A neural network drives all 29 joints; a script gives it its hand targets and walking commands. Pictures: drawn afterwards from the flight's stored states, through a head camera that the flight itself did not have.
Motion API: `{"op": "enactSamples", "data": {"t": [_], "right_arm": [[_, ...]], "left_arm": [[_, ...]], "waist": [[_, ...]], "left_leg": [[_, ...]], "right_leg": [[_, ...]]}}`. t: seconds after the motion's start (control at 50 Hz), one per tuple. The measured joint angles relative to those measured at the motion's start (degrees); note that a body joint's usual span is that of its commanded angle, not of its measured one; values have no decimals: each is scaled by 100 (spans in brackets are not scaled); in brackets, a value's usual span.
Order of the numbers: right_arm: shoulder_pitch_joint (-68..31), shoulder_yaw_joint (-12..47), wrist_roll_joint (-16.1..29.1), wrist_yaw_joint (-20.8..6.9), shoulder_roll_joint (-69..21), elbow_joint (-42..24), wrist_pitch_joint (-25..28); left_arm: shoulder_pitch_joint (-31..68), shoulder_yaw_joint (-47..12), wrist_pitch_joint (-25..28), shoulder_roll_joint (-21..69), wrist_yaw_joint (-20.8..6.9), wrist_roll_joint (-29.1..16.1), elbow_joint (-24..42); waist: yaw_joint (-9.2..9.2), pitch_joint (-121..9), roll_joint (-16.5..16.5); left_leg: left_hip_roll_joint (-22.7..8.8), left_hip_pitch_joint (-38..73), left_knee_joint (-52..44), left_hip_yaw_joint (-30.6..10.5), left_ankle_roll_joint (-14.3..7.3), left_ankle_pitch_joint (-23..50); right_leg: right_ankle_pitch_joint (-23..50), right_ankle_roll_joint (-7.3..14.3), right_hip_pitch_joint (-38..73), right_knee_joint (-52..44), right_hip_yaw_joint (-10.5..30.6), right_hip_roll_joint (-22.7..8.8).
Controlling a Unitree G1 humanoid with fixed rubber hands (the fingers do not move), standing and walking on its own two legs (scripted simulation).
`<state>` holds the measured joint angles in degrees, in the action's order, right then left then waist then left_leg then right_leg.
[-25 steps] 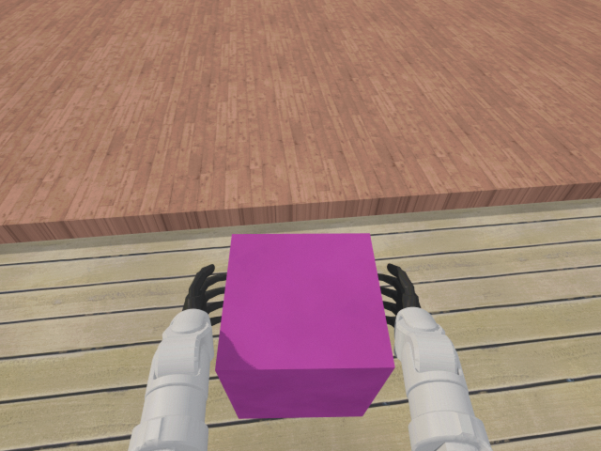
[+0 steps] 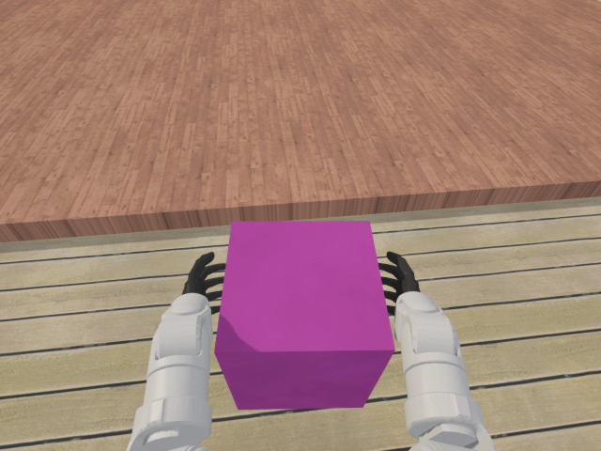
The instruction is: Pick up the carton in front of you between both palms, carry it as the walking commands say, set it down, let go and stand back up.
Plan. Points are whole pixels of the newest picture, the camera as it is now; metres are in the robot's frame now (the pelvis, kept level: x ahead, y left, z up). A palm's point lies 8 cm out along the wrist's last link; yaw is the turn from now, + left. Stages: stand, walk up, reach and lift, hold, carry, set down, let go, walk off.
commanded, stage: reach and lift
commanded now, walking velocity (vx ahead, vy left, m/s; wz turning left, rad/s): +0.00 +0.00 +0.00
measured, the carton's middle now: (300, 319) +0.31 +0.00 -0.04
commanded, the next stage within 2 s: hold in 0.50 s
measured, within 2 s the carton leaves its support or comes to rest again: neither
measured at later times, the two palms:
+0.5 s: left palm (195, 297) +0.30 +0.15 +0.04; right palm (408, 296) +0.30 -0.15 +0.04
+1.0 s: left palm (192, 297) +0.29 +0.15 +0.06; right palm (412, 295) +0.29 -0.15 +0.05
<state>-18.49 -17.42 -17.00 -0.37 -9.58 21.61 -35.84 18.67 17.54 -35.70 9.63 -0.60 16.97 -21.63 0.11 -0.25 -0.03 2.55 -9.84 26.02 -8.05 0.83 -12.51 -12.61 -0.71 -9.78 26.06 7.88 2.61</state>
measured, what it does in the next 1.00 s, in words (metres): stands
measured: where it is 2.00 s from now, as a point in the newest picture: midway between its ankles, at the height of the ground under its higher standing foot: outside the picture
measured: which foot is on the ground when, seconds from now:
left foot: down 0.00-1.00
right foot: down 0.00-1.00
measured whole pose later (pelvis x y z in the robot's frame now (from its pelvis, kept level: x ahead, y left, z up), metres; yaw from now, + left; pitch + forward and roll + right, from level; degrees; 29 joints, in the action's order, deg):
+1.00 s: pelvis +0.00 +0.00 +0.00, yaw +0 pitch -7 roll +0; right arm -17.2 -14.6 -16.5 -0.4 -9.2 15.2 -43.5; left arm 17.3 14.7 -43.3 9.3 -0.6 16.5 -15.2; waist 0.1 0.6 0.0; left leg 2.2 -3.8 22.0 -7.7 0.7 -11.1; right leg -11.2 -0.5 -3.7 22.1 7.5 2.3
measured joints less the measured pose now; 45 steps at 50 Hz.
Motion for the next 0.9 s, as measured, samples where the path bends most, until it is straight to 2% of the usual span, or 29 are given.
{"op": "enactSamples", "data": {"t": [0.52, 0.64, 0.9], "right_arm": [[416, 472, 151, 52, 103, -555, -429], [526, 610, 256, 78, 127, -933, -644], [216, 364, 78, 5, 58, -696, -801]], "left_arm": [[-412, -471, -430, -104, 48, -137, 553], [-523, -609, -641, -128, 79, -253, 927], [-218, -365, -791, -58, 10, -78, 686]], "waist": [[-4, -26, 3], [-13, -40, 2], [-5, 72, -1]], "left_leg": [[-35, 517, -445, 16, -21, 75], [-44, 655, -552, 11, -20, 129], [-39, 652, -439, 30, -14, 144]], "right_leg": [[76, 20, 519, -448, -12, -36], [133, 21, 660, -562, -18, -43], [144, 17, 651, -437, -32, -37]]}}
